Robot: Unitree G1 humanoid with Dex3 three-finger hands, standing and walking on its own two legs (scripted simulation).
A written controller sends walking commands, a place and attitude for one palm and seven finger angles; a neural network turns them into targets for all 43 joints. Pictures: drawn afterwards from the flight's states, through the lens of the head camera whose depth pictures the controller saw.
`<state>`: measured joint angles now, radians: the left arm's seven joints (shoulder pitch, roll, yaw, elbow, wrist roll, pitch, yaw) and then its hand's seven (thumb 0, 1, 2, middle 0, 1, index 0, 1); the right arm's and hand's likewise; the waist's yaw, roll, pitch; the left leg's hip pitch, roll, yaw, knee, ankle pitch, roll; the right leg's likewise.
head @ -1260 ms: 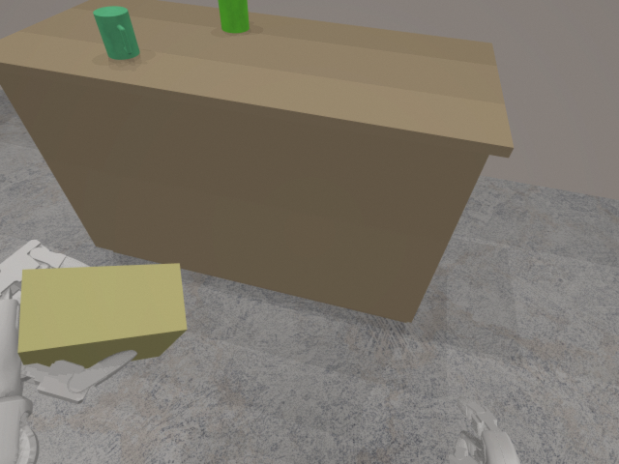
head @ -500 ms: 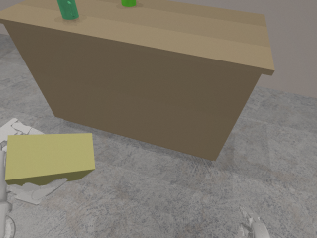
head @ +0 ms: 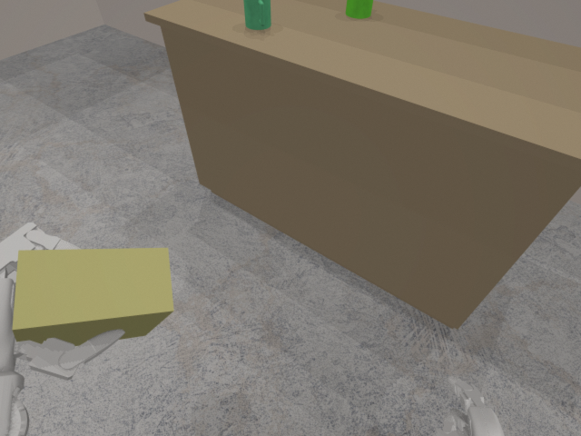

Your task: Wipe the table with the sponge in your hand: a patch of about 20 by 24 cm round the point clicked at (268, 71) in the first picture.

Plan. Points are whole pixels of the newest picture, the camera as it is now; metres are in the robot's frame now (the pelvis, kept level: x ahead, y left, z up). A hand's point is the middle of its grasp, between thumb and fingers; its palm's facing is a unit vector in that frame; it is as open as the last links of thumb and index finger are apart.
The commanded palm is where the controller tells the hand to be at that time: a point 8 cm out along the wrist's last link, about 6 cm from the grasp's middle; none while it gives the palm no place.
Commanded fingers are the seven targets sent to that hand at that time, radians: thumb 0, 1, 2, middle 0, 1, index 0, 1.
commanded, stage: walk around to get in front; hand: left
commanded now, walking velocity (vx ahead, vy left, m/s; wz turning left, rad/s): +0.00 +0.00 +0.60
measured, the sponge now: (116, 299) +0.23 +0.20 +0.14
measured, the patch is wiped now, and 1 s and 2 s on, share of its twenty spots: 0.00 0.00 0.00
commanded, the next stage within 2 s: none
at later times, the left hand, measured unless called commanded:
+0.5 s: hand out of the picture +0.05 +0.25 +0.16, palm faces +0.62 -0.65 -0.44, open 10.3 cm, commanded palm -0.01 +0.27 +0.18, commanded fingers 0.00 0.10 1.30 -1.20 -1.60 -1.20 -1.60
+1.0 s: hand out of the picture -0.12 +0.23 +0.19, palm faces +0.79 -0.47 -0.40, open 10.3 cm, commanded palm -0.19 +0.24 +0.18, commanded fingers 0.00 0.10 1.30 -1.20 -1.60 -1.20 -1.60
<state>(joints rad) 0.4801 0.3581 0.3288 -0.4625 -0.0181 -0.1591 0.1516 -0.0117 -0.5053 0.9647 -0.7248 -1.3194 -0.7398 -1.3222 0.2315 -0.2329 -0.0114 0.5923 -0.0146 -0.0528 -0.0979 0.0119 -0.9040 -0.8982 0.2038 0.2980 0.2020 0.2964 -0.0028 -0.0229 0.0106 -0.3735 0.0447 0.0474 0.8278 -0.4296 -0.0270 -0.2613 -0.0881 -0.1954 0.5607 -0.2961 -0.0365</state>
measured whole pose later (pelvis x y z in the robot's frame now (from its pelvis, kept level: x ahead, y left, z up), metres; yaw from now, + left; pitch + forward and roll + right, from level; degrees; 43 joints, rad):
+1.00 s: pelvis -0.16 -0.08 +0.00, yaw +34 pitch -2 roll -2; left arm 0.49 0.38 0.36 -0.57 -0.02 -0.19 0.13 -0.01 -0.51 0.97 -0.72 -1.32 -0.74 -1.33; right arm 0.24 -0.15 0.01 0.58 0.00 -0.12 -0.03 0.01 -0.90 -0.90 0.20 0.30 0.20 0.30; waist 0.00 0.00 0.04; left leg -0.27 0.04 -0.07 0.52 -0.22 -0.02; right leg -0.46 -0.04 -0.08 0.96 -0.44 0.08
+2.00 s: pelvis -0.18 -0.19 -0.01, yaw +66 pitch -3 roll +1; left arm 0.37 0.32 0.32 -0.39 -0.01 -0.18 0.12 -0.01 -0.51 0.98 -0.72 -1.32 -0.75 -1.33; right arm 0.18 -0.19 0.02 0.70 -0.01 -0.06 -0.04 0.01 -0.90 -0.90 0.21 0.30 0.21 0.30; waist 0.04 0.07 0.08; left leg -0.44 0.03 -0.03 1.17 -0.43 0.01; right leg -0.32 -0.09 -0.20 0.67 -0.29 -0.05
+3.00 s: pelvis -0.02 +0.05 +0.01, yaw +76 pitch +0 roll +3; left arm 0.51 0.39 0.38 -0.60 -0.02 -0.23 0.15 -0.01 -0.51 0.98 -0.72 -1.32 -0.75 -1.33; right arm 0.17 -0.28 -0.06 0.60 0.00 -0.04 -0.05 0.01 -0.91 -0.90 0.20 0.30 0.20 0.30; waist 0.00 -0.03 0.10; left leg -0.54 0.11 0.12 0.88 -0.30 -0.02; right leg -0.22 -0.09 -0.25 0.51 -0.30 -0.06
